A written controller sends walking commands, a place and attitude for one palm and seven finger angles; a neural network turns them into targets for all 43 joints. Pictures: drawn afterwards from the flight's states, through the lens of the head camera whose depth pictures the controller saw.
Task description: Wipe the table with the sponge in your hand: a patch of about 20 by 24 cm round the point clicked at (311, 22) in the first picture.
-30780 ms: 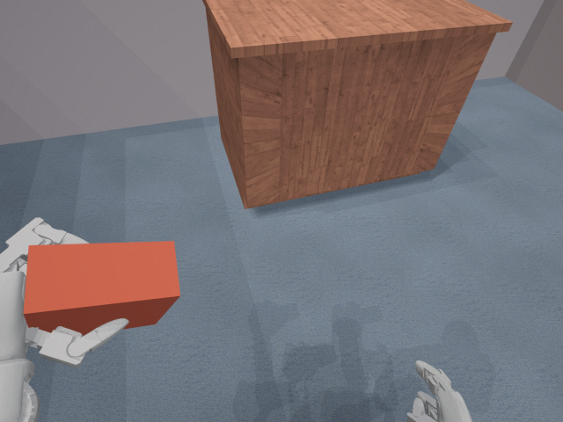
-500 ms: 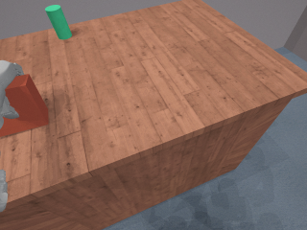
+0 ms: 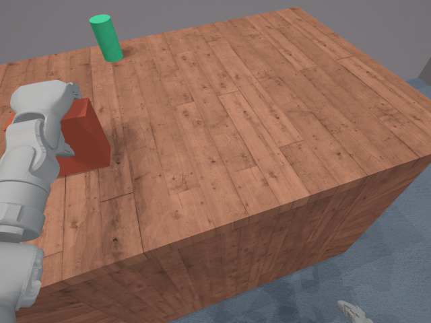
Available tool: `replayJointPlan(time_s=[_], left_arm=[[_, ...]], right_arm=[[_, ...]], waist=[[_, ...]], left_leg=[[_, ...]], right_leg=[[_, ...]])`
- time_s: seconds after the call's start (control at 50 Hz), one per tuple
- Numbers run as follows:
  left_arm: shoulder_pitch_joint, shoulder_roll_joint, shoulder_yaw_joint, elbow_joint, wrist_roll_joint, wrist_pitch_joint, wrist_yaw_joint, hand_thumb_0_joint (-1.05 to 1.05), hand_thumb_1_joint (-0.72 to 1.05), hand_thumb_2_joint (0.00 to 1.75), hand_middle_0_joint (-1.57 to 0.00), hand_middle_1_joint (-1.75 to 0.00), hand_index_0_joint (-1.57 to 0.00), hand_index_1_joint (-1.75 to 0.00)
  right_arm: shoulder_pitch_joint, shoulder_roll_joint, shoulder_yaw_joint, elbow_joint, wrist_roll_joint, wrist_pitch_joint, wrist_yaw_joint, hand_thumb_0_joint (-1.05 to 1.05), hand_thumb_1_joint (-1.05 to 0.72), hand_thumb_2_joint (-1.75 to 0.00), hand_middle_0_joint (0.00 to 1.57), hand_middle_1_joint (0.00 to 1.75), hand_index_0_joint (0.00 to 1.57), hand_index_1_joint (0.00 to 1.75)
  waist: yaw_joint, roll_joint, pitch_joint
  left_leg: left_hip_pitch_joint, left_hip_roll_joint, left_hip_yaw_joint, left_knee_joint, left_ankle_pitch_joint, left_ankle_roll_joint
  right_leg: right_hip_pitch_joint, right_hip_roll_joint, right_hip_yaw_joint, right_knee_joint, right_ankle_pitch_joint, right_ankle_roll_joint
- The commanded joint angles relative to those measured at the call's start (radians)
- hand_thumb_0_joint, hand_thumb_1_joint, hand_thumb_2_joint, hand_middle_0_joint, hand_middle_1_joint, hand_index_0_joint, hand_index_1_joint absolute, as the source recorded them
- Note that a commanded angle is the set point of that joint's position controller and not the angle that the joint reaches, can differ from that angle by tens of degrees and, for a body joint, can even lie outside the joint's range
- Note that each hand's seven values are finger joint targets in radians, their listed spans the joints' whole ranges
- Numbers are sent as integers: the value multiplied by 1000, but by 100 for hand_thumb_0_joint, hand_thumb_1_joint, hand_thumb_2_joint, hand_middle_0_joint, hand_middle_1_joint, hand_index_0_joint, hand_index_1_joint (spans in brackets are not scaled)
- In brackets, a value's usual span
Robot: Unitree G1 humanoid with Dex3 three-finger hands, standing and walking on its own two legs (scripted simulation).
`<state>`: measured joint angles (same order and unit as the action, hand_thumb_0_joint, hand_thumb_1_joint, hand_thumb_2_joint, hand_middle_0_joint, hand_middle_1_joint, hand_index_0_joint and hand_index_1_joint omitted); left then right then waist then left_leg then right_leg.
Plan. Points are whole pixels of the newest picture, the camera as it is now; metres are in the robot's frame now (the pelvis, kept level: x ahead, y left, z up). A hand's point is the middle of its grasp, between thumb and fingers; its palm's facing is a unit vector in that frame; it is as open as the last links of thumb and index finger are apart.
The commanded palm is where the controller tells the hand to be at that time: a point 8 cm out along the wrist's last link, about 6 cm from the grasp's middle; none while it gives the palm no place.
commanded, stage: slide across to the middle lane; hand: left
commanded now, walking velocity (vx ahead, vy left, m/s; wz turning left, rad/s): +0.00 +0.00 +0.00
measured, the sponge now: (70, 147) +0.40 +0.33 +0.10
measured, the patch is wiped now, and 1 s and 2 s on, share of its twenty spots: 0.35 0.50 0.60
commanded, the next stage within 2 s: wipe back along the middle lane in 0.22 s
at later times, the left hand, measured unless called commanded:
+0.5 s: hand (87, 126) +0.41 +0.28 +0.15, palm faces +0.00 -0.01 -1.00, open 10.4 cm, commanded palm +0.37 +0.27 +0.20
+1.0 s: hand (86, 144) +0.36 +0.26 +0.15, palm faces +0.03 -0.01 -1.00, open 10.4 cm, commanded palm +0.32 +0.25 +0.18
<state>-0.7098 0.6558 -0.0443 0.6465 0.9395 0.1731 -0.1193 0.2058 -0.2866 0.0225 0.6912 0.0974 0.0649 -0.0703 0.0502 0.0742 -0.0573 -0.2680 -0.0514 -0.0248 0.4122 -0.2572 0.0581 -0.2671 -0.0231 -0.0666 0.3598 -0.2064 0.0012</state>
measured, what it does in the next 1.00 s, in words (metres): stands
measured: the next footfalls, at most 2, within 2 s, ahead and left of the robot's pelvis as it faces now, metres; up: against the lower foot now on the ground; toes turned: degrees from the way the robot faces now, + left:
none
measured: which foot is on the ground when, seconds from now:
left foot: down 0.00-1.00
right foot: down 0.00-1.00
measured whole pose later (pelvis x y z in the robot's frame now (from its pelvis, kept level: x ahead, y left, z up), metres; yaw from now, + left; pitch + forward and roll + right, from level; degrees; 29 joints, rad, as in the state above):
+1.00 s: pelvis +0.00 -0.02 +0.00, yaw -1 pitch +3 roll +0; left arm -0.45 0.56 -0.09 0.30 0.94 0.41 -0.12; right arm 0.13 -0.31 0.04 0.64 0.10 0.08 -0.05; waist 0.05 0.10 -0.07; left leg -0.19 -0.02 -0.01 0.41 -0.27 0.03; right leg -0.21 0.01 -0.05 0.40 -0.23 -0.02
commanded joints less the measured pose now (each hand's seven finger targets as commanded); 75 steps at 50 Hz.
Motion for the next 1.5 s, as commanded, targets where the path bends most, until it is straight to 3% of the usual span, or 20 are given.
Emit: replayJointPlan(time_s=[0.0, 0.06, 0.14, 0.26, 0.3, 0.36, 0.42, 0.52, 0.6, 0.62, 0.7, 0.84, 0.94, 1.04, 1.2, 1.26, 1.3, 1.36, 1.4, 1.48], left_arm=[[-419, 244, 67, -221, 31, 46, 19, 0, 10, 130, -120, -160, -120, -160], [-358, 168, 22, -223, 30, 81, 6, 0, 10, 130, -120, -160, -120, -160], [-323, 169, 43, -265, 21, 111, -2, 0, 10, 130, -120, -160, -120, -160], [-405, 86, -38, -271, 40, 159, 1, 0, 10, 130, -120, -160, -120, -160], [-389, 152, 23, -276, 41, 164, 5, 0, 10, 130, -120, -160, -120, -160], [-326, 74, -32, -289, 40, 173, -5, 0, 10, 130, -120, -160, -120, -160], [-212, 88, 6, -329, 22, 177, -14, 0, 10, 130, -120, -160, -120, -160], [-124, 65, 0, -377, 11, 200, -21, 0, 10, 130, -120, -160, -120, -160], [-60, 138, 68, -380, -1, 219, -18, 0, 10, 130, -120, -160, -120, -160], [-71, 88, 18, -376, -2, 225, -20, 0, 10, 130, -120, -160, -120, -160], [-47, 122, 46, -374, -2, 230, -20, 0, 10, 130, -120, -160, -120, -160], [27, 45, -14, -349, -12, 236, -34, 0, 10, 130, -120, -160, -120, -160], [126, 38, 3, -415, -24, 235, -33, 0, 10, 130, -120, -160, -120, -160], [286, 3, 15, -485, -61, 255, -28, 0, 10, 130, -120, -160, -120, -160], [282, 36, 33, -559, -72, 325, -20, 0, 10, 130, -120, -160, -120, -160], [347, -39, -20, -586, -75, 339, -27, 0, 10, 130, -120, -160, -120, -160], [387, -14, 10, -638, -79, 339, -29, 0, 10, 130, -120, -160, -120, -160], [409, -69, -31, -661, -87, 356, -29, 0, 10, 130, -120, -160, -120, -160], [427, -19, 16, -695, -85, 365, -23, 0, 10, 130, -120, -160, -120, -160], [465, -90, -42, -739, -88, 389, -25, 0, 10, 130, -120, -160, -120, -160]], right_arm=[[-59, -141, -40, -138, -12, -61, 0, 0, -90, -90, 20, 30, 20, 30], [-65, -138, -41, -142, -17, -56, 11, 0, -90, -90, 20, 30, 20, 30], [-81, -135, -38, -155, -21, -59, 16, 0, -90, -90, 20, 30, 20, 30], [-97, -128, -32, -145, -21, -59, 17, 0, -90, -90, 20, 30, 20, 30], [-107, -132, -28, -153, -23, -64, 11, 0, -90, -90, 20, 30, 20, 30], [-107, -124, -30, -156, -24, -59, 16, 0, -90, -90, 20, 30, 20, 30], [-127, -126, -31, -175, -27, -59, 20, 0, -90, -90, 20, 30, 20, 30], [-157, -125, -25, -185, -21, -48, 26, 0, -90, -90, 20, 30, 20, 30], [-187, -134, -19, -186, -15, -41, 25, 0, -90, -90, 20, 30, 20, 30], [-180, -129, -20, -187, -17, -41, 21, 0, -90, -90, 20, 30, 20, 30], [-197, -133, -19, -185, -9, -41, 18, 0, -90, -90, 20, 30, 20, 30], [-200, -129, -20, -191, -6, -36, 14, 0, -90, -90, 20, 30, 20, 30], [-215, -125, -21, -206, -6, -32, 25, 0, -90, -90, 20, 30, 20, 30], [-243, -121, -19, -225, -4, -25, 35, 0, -90, -90, 20, 30, 20, 30], [-292, -123, -11, -228, 1, -18, 30, 0, -90, -90, 20, 30, 20, 30], [-291, -113, -10, -236, 3, -19, 36, 0, -90, -90, 20, 30, 20, 30], [-320, -111, -6, -249, 3, -21, 40, 0, -90, -90, 20, 30, 20, 30], [-316, -105, -6, -251, 3, -19, 43, 0, -90, -90, 20, 30, 20, 30], [-340, -107, -4, -255, 2, -20, 44, 0, -90, -90, 20, 30, 20, 30], [-339, -98, -1, -260, 3, -18, 48, 0, -90, -90, 20, 30, 20, 30]], waist=[[-23, 21, -325], [-24, -2, -319], [-14, -42, -347], [-31, -27, -308], [-13, -32, -343], [-14, -33, -348], [5, -62, -365], [8, -73, -284], [24, -82, -234], [12, -91, -241], [17, -71, -219], [3, -111, -178], [19, -89, -200], [32, -146, -162], [40, -117, -149], [37, -121, -165], [52, -110, -177], [44, -128, -162], [57, -121, -158], [53, -131, -144]], left_leg=[[183, 41, -46, -9, 568, -41], [204, 49, -43, 9, 632, -45], [213, 50, -40, 21, 687, -42], [212, 49, -39, 13, 627, -50], [201, 44, -34, 10, 614, -41], [208, 42, -27, 21, 650, -41], [203, 43, -20, 24, 656, -26], [164, 42, -9, 4, 572, -16], [120, 34, 1, -17, 453, -12], [123, 28, 8, -16, 426, -9], [115, 28, 8, -25, 371, -8], [97, 28, 13, -22, 302, -6], [103, 30, 14, -8, 346, -8], [78, 33, 20, -1, 336, -8], [78, 33, 20, -7, 305, -14], [85, 32, 23, 3, 333, -16], [88, 37, 16, 3, 334, -17], [86, 38, 16, 5, 335, -16], [83, 42, 14, 4, 328, -18], [85, 42, 14, 6, 340, -19]], right_leg=[[129, 33, 19, 6, 293, -92], [126, 32, 10, 10, 328, -84], [156, 28, 9, 21, 382, -80], [108, 32, 0, 20, 324, -82], [155, 30, 10, 22, 352, -89], [167, 26, 5, 32, 389, -82], [211, 21, 9, 37, 428, -79], [201, 22, 4, 33, 394, -74], [215, 22, 15, 23, 360, -76], [213, 21, 10, 23, 345, -73], [202, 22, 22, 15, 307, -74], [176, 21, 17, 9, 260, -64], [199, 21, 18, 27, 322, -66], [202, 23, 18, 37, 343, -55], [182, 27, 31, 33, 291, -57], [192, 27, 22, 44, 327, -53], [197, 28, 29, 51, 317, -59], [183, 29, 17, 52, 313, -53], [184, 32, 30, 55, 306, -57], [174, 31, 19, 59, 307, -53]])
